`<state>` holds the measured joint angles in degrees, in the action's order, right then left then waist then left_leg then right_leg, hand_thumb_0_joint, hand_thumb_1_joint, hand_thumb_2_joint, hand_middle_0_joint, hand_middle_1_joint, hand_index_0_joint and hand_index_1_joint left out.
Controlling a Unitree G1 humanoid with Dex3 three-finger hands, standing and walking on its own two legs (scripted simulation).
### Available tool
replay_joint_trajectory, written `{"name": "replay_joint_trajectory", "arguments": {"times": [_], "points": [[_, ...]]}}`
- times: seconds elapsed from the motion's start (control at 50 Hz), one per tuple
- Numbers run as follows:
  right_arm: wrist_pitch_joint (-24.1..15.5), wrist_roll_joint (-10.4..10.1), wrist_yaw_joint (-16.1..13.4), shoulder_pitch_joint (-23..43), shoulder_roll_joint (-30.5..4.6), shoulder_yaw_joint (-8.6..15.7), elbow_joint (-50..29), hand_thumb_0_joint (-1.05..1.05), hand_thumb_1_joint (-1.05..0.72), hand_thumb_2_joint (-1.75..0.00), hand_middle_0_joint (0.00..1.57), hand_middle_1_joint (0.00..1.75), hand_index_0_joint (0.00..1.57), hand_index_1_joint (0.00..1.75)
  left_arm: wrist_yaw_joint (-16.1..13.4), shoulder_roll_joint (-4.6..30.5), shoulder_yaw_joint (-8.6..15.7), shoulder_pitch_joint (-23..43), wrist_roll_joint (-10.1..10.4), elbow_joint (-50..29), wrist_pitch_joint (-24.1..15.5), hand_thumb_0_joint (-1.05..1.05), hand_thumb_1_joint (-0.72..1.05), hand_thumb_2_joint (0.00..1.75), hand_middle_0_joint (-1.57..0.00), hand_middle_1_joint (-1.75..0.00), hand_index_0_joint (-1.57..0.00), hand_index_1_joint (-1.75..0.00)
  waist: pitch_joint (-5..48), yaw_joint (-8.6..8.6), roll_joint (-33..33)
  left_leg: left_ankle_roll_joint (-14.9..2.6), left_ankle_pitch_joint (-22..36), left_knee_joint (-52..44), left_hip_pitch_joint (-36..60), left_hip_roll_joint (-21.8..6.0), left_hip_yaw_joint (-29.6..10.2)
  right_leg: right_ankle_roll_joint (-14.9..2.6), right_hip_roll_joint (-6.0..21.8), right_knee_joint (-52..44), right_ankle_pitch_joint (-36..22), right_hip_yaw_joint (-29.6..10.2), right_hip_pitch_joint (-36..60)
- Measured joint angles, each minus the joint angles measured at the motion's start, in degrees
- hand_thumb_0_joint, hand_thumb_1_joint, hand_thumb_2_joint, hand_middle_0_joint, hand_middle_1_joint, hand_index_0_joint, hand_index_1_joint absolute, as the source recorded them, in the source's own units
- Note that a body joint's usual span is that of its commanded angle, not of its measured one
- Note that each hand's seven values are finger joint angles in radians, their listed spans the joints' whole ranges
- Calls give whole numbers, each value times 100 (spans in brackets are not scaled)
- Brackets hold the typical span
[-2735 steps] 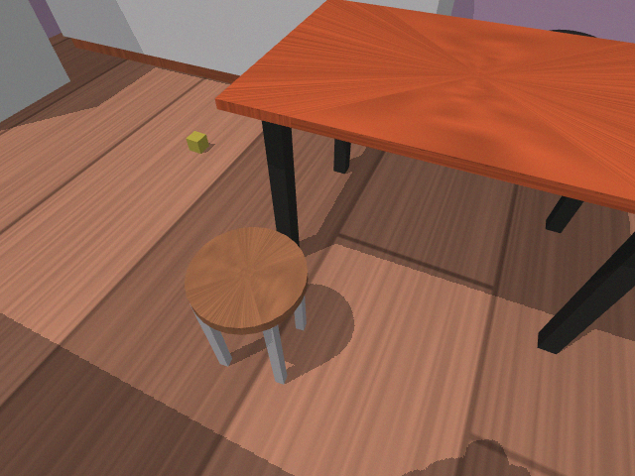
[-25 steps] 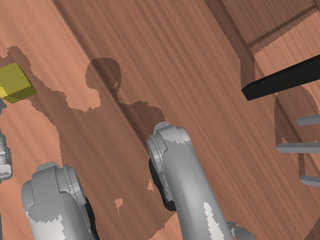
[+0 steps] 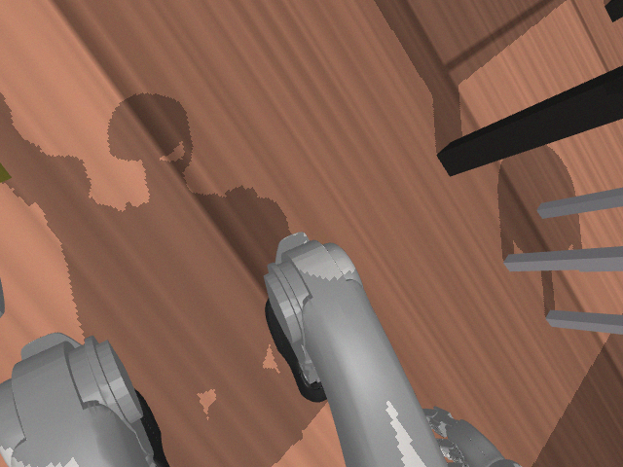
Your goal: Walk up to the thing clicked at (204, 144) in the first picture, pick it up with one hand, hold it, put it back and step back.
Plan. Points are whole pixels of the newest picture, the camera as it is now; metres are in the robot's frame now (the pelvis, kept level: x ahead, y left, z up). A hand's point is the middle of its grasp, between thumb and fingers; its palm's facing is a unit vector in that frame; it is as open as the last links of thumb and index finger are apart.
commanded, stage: rest palm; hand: left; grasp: from above
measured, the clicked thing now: out of the picture +0.55 +0.25 -0.28
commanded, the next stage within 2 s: close in 0.88 s
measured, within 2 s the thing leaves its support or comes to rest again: neither
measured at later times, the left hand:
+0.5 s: hand out of the picture +0.53 +0.24 -0.22, palm faces -0.41 -0.16 -0.90, open 12.9 cm
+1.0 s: hand out of the picture +0.54 +0.24 -0.23, palm faces -0.41 -0.16 -0.90, open 13.5 cm
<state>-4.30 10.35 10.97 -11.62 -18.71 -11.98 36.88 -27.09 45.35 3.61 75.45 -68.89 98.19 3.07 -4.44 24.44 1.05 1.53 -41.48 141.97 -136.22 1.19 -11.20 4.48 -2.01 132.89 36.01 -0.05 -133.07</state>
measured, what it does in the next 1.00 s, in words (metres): stands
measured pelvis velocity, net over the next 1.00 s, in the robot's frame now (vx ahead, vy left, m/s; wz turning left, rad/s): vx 0.00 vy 0.01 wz -0.06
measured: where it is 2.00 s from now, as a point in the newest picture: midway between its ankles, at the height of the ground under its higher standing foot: (233, 414)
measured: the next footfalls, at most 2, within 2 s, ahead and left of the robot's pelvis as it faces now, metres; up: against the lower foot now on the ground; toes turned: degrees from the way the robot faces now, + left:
none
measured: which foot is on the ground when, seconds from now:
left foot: down 0.00-1.00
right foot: down 0.00-1.00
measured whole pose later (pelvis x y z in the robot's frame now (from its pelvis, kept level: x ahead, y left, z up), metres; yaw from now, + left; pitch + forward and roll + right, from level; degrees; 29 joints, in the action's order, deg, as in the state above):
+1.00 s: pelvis +0.00 +0.01 +0.00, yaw -3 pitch +33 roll -15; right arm -8.3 12.5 14.3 -12.3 -19.4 -17.5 34.8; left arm -30.7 52.6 2.4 75.9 -70.2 101.2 0.6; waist -8.2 27.9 4.1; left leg 0.6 -42.6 144.1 -136.1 1.1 -13.9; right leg 4.0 -1.8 132.1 36.0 2.8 -131.0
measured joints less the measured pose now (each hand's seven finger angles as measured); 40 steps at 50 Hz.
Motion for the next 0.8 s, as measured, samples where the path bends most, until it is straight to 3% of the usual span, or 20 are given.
{"name": "replay_joint_trajectory", "arguments": {"times": [0.12, 0.3, 0.5, 0.8], "points": [[-2, 30, 75, -232, 40, -106, 101, 0, -89, -89, 20, 30, 20, 30, 73, 184, 35, -165, 78, -100, -143, 0, -38, 95, -19, -92, -18, -92, -115, 4, 37, 20, -97, 67, 16, 5, -68, -6, 9, 32, 69, 57, 28], [-148, 115, 219, -244, 76, -177, 111, 0, -89, -89, 20, 30, 20, 30, -38, 316, -20, -221, -50, -127, -350, 0, -37, 95, -20, -90, -19, -90, -136, 35, 116, 33, -174, 159, 35, 17, -167, -33, 32, 58, 108, 150, 81], [-279, 150, 300, -36, 29, -241, -59, 0, -89, -89, 20, 30, 20, 30, -231, 421, 42, -100, -160, 184, -314, 0, -33, 94, -22, -89, -21, -89, -170, 156, 136, -44, -128, 175, 37, -2, -181, -39, 21, -4, 58, 186, 148], [-385, 192, 302, -68, -51, -425, -125, 0, -89, -89, 20, 30, 20, 30, -313, 620, -109, 43, -145, 282, -284, 0, -38, 92, -19, -90, -18, -90, -308, 261, 284, -104, -71, 187, -7, -12, -204, -73, 13, -67, -10, 230, 169]]}}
